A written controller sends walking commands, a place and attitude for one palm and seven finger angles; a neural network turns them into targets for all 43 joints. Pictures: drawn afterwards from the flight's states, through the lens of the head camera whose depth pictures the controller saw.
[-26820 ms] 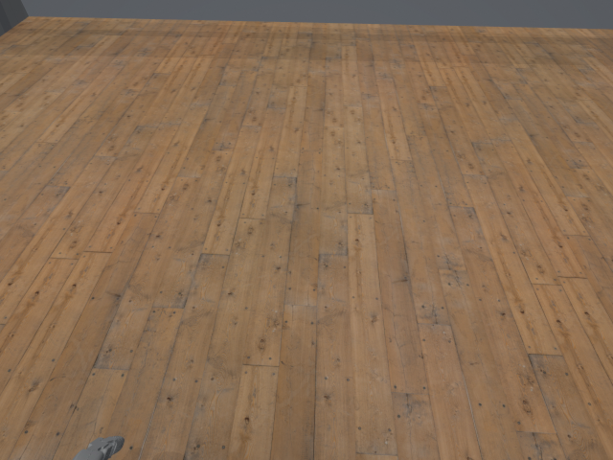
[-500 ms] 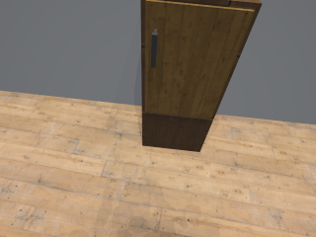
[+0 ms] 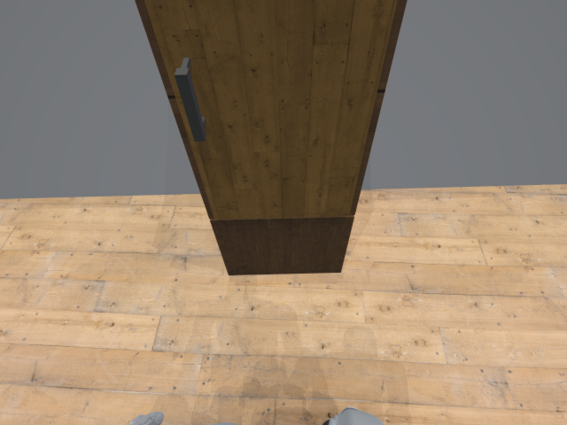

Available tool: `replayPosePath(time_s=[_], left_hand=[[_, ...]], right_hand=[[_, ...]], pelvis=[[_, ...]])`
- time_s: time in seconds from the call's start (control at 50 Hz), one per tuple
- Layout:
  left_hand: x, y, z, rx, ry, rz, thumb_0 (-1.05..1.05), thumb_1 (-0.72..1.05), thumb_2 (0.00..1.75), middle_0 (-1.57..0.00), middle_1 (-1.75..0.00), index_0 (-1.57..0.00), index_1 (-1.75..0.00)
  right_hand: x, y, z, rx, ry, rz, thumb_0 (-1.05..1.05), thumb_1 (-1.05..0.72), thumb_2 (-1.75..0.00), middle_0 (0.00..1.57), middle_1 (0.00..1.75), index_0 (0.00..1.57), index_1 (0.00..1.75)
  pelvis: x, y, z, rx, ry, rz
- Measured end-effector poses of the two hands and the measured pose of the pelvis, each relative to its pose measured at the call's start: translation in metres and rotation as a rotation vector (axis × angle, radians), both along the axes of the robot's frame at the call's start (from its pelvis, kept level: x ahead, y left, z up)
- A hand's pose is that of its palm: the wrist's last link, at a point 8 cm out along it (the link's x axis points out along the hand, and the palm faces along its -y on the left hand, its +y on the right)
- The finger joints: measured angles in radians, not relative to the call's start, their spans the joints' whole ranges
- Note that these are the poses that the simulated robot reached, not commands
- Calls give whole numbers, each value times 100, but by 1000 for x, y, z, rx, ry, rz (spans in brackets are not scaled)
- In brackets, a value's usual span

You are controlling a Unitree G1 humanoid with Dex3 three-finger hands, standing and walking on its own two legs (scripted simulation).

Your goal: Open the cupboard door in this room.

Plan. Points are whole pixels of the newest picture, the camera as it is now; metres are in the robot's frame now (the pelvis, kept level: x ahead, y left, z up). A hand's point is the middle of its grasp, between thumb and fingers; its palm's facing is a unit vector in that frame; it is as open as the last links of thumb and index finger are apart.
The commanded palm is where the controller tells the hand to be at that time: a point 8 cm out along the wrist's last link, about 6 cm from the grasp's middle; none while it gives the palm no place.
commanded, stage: take the last steps up to it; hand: left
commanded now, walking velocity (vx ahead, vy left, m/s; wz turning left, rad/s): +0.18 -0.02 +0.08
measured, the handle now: (193, 101) +0.64 +0.20 +0.08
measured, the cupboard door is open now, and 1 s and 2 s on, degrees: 0 0 0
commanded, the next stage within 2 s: come to a stop and stand still in 0.08 s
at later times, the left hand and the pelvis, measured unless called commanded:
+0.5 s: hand out of the picture +0.11 +0.19 -0.16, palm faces +0.05 -0.98 -0.20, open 7.3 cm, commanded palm none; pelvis +0.10 +0.01 +0.02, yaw -1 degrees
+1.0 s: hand out of the picture +0.10 +0.14 -0.13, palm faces +0.07 -0.96 -0.27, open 7.3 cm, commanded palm none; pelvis +0.07 -0.05 +0.03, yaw +1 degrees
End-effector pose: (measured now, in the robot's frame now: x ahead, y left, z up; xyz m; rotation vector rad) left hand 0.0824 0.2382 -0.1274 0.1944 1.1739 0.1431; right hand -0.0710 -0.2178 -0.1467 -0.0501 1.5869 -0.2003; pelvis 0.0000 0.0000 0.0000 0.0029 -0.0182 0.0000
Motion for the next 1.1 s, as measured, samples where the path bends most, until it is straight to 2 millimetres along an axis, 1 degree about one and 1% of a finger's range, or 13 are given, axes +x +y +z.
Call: replayPosePath(time_s=[0.1,0.22,0.3,0.38,0.48,0.54,0.62,0.72,0.82,0.88,0.94,1.02,1.1], left_hand=[[9,-12,7,-5,41,32,0,94,90,-20,-30,-21,-30],[12,-11,1,-42,101,66,0,94,90,-20,-30,-21,-30],[14,-8,-14,-76,154,105,0,92,90,-20,-30,-21,-30],[16,-7,-15,-83,206,121,1,92,90,-20,-30,-20,-30],[18,-3,-4,-46,260,101,1,91,90,-20,-30,-20,-30],[22,2,3,-2,259,90,1,91,90,-20,-30,-20,-30],[29,1,9,54,214,81,1,91,90,-20,-30,-20,-30],[27,-21,11,98,141,61,0,91,90,-20,-30,-20,-30],[22,-52,23,58,132,56,1,91,90,-20,-30,-20,-30],[22,-64,26,33,125,54,1,91,90,-20,-30,-21,-30],[17,-63,28,36,120,71,1,93,90,-21,-30,-21,-30],[2,-53,27,36,131,100,1,93,90,-21,-30,-21,-30],[-21,-36,20,28,170,125,1,92,90,-21,-30,-21,-30]], right_hand=[[104,-20,12,-38,-199,65,1,-92,-90,19,30,20,29],[205,-13,29,-52,-367,135,1,-92,-90,19,30,19,29],[248,5,31,-61,-415,179,1,-92,-90,19,30,19,29],[269,23,34,-48,-408,184,0,-92,-90,19,30,20,29],[275,23,29,-42,-402,146,-1,-93,-90,20,30,20,30],[266,7,25,-49,-383,129,-2,-93,-90,20,30,20,30],[243,-24,17,-58,-338,115,-1,-93,-90,20,30,20,30],[212,-66,1,-44,-291,87,0,-92,-90,20,30,20,30],[188,-86,9,-33,-243,83,1,-92,-90,19,30,20,29],[176,-91,14,-35,-221,90,1,-92,-90,19,30,19,29],[166,-92,17,-39,-189,107,1,-92,-90,19,30,19,29],[163,-84,19,-44,-164,140,1,-92,-90,19,30,19,29],[174,-66,22,-52,-199,167,1,-92,-90,19,30,19,29]], pelvis=[[30,-6,13,-13,4,13],[67,-2,18,-31,7,19],[92,8,12,-45,-5,21],[108,13,15,-11,-5,6],[104,12,19,-4,10,-7],[96,4,19,-8,19,-16],[85,-14,16,-1,20,-21],[77,-43,5,23,1,-12],[77,-56,18,38,6,-11],[75,-59,23,46,15,-6],[72,-58,25,47,23,7],[65,-51,26,44,27,22],[58,-37,24,36,26,26]])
